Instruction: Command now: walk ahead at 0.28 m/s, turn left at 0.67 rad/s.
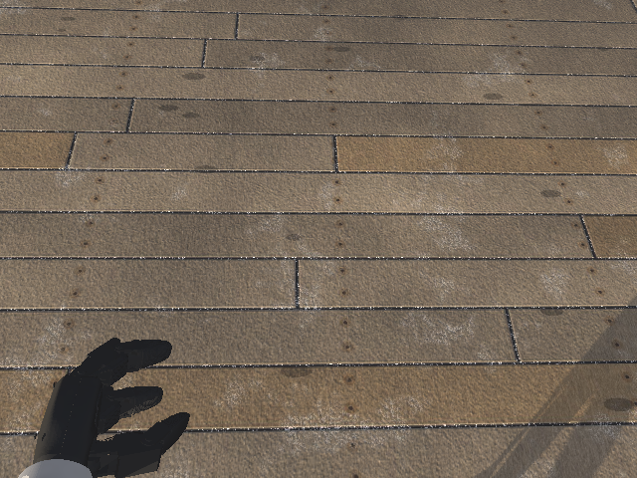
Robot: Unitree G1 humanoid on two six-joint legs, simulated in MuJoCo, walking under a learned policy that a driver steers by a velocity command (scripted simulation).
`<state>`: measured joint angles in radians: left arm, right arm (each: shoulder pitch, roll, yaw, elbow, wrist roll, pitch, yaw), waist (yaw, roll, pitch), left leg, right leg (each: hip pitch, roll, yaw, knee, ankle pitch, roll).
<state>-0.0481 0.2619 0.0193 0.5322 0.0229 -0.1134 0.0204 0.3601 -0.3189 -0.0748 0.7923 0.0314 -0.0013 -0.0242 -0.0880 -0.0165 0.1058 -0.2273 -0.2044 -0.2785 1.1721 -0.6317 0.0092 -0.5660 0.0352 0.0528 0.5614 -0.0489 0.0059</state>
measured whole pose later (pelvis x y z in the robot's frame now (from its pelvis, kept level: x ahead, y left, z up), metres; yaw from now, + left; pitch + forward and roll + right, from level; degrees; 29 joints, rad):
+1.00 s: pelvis +0.19 +0.02 +0.03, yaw +30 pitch +2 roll -1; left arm 0.37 0.32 0.09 0.77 0.04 -0.04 0.01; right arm 0.16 -0.30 -0.09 0.58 -0.03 0.06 0.09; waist 0.05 -0.03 -0.03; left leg -0.65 0.12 0.04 1.02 -0.25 0.02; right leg 0.01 -0.14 -0.35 0.33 -0.33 0.07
